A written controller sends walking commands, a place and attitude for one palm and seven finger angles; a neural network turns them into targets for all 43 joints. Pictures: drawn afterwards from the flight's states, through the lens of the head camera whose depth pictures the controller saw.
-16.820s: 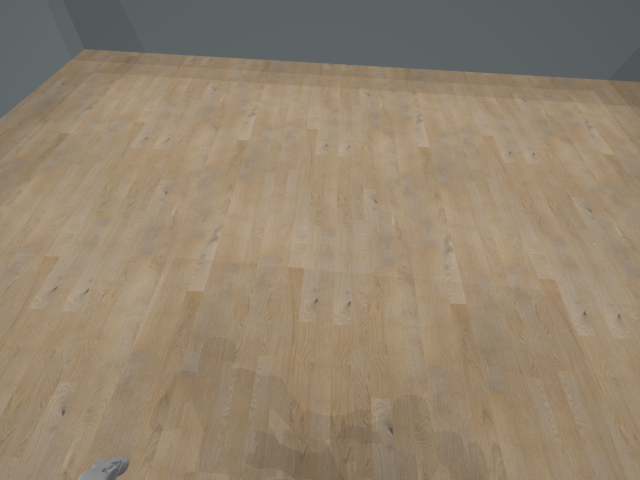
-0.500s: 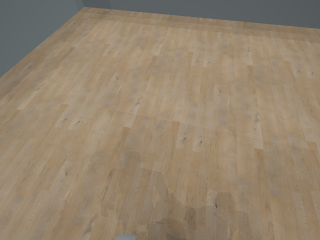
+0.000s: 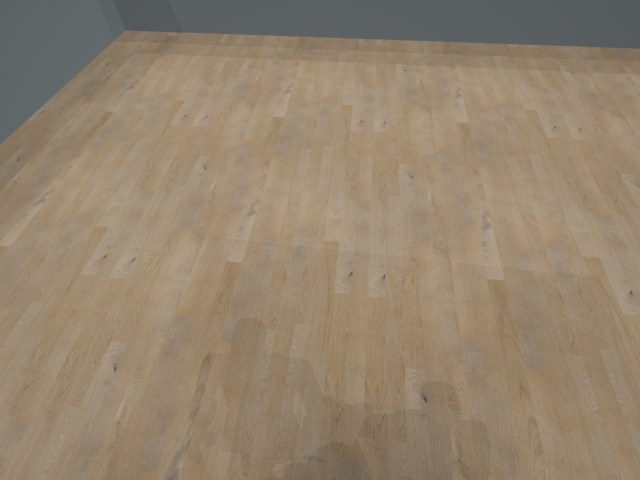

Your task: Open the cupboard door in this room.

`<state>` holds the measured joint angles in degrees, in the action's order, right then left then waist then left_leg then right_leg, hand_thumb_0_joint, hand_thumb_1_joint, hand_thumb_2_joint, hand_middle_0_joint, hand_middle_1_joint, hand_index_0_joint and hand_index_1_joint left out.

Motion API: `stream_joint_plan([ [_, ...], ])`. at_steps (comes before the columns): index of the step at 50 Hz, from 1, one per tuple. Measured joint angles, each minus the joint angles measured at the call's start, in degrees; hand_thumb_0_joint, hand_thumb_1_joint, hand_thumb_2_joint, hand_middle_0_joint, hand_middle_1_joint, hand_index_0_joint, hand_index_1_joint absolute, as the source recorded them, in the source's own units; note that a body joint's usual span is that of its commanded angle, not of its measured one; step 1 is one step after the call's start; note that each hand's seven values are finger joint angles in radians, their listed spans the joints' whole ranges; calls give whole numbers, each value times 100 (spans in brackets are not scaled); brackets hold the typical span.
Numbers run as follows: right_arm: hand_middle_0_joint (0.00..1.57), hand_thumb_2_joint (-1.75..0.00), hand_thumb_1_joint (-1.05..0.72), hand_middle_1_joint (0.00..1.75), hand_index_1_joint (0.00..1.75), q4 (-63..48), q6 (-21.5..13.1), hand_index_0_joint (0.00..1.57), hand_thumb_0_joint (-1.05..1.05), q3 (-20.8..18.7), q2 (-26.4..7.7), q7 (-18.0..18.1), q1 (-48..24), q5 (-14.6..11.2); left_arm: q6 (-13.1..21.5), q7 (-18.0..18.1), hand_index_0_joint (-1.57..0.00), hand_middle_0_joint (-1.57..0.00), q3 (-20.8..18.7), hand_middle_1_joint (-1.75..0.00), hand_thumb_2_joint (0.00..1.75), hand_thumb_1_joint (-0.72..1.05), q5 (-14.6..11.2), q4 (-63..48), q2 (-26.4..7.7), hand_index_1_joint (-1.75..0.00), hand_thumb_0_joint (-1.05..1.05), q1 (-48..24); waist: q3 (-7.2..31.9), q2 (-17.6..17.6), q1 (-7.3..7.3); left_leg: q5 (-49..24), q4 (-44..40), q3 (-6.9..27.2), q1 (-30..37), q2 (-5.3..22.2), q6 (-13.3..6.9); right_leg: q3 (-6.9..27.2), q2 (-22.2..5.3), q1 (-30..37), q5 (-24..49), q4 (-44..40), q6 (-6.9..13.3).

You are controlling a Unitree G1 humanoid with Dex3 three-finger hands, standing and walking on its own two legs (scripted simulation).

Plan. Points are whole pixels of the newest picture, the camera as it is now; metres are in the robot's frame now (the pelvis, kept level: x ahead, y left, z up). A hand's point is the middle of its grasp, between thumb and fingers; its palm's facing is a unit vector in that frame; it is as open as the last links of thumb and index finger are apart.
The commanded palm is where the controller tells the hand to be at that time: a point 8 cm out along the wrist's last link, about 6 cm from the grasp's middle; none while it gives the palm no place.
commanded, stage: turn or walk to find it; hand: left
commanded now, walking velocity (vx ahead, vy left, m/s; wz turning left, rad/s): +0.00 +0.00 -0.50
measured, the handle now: out of the picture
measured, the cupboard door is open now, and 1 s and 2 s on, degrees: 0 0 0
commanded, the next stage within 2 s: none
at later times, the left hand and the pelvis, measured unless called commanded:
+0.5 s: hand out of the picture +0.11 +0.24 -0.16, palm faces -0.19 -0.96 -0.23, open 7.4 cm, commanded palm none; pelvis -0.02 +0.04 +0.01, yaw -14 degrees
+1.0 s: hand (251, 471) +0.15 +0.12 -0.14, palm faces -0.50 -0.83 -0.25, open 7.4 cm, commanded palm none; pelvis -0.05 +0.02 +0.01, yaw -31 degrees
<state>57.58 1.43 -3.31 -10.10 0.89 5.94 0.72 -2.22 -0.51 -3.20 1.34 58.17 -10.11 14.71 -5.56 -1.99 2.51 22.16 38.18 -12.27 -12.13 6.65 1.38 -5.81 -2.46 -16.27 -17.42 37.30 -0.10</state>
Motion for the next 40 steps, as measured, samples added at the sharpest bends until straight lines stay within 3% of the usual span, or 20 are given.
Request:
stream_joint_plan([
  [3, 20, -90, -91, 30, 30, 20, 193, 20, 0, -74, -233, 42, 85, -29, 89, 42, -20, -20, 9, -30, 90, 91, -22, -139, 65, -30, 0, -134, -63, -135, -28, 727, 1480, 697, -694, -141, 22, 11, 141, -104, -133, 83, 295],
  [6, 20, -90, -91, 30, 30, 28, 249, 20, 0, -102, -381, 27, 125, -3, 68, 69, -20, -20, -5, -30, 90, 91, -37, -237, 59, -30, 0, -193, -80, -71, -39, 386, 2383, 1024, -1187, -286, 69, 177, 232, -58, 140, -307, 311],
  [9, 20, -90, -91, 30, 30, -32, 228, 20, 1, -101, -475, 10, 210, 21, 34, 53, -20, -20, -3, -30, 90, 91, -37, -271, -13, -30, 0, -236, -24, 37, -102, 97, 2404, 1113, -1348, -309, 144, 351, 290, -29, 392, -650, 330],
  [15, 19, -90, -91, 30, 30, -143, 188, 20, 1, -60, -569, 24, 335, 19, 11, 5, -20, -20, -20, -30, 90, 91, -23, -352, -196, -30, 0, -356, 76, 170, -149, 58, 1613, 1187, -1150, -335, 207, 672, 417, -82, 657, -934, 277],
  [19, 19, -90, -91, 30, 30, -223, 126, 20, 1, 8, -513, 47, 347, -19, -28, -4, -20, -21, -51, -30, 90, 91, -9, -414, -337, -30, 0, -450, 107, 265, -124, 175, 710, 1146, -796, -424, 163, 895, 499, -216, 729, -895, 181],
  [22, 19, -90, -91, 30, 30, -334, -13, 20, 1, 80, -436, 64, 419, -45, -107, 3, -20, -20, -76, -30, 90, 91, -47, -443, -444, -30, 0, -492, 174, 317, -161, -234, -552, 1070, -287, -480, 59, 1048, 580, -424, 670, -633, 43],
  [24, 19, -90, -91, 30, 30, -372, -64, 20, 1, 131, -304, 63, 451, -8, -191, -7, -20, -20, -115, -30, 90, 91, -70, -436, -538, -30, 0, -545, 148, 463, -174, -380, -576, 903, -264, -523, -131, 1118, 575, -724, -166, 126, -28],
  [26, 20, -90, -90, 30, 30, -404, -69, 20, 1, 184, -217, 54, 524, 24, -259, -39, -20, -20, -147, -30, 90, 91, -33, -422, -565, -30, 0, -569, 148, 426, -204, -447, -638, 784, -193, -432, -221, 976, 599, -1068, -721, 1264, -135],
  [28, 20, -90, -90, 30, 30, -397, -68, 20, 1, 214, -132, 50, 598, 48, -261, -89, -20, -20, -179, -30, 90, 91, -11, -451, -585, -30, 0, -578, 136, 395, -207, -547, -842, 669, -64, -362, -250, 826, 517, -1303, -711, 2207, -229],
  [31, 20, -90, -90, 30, 30, -368, -97, 20, 1, 221, -29, 45, 691, 49, -235, -123, -20, -20, -191, -30, 90, 91, -21, -501, -583, -30, 0, -581, 120, 360, -200, -654, -1071, 487, 70, -288, -262, 688, 309, -1376, -573, 2804, -352],
  [35, 20, -90, -90, 30, 30, -320, -133, 20, 1, 181, 57, 21, 765, 41, -263, -126, -19, -20, -168, -30, 90, 91, -38, -511, -519, -30, 0, -619, 83, 305, -231, -655, -1124, 231, 126, -178, -246, 557, 59, -1150, -666, 2527, -448],
  [40, 20, -90, -90, 30, 30, -236, -126, 20, 1, 86, 37, -21, 803, 56, -261, -134, -19, -20, -101, -30, 90, 91, -40, -499, -377, -30, 0, -772, -12, 201, -358, -518, -889, -97, 80, 28, -136, 325, -61, -638, -913, 1366, -386],
])
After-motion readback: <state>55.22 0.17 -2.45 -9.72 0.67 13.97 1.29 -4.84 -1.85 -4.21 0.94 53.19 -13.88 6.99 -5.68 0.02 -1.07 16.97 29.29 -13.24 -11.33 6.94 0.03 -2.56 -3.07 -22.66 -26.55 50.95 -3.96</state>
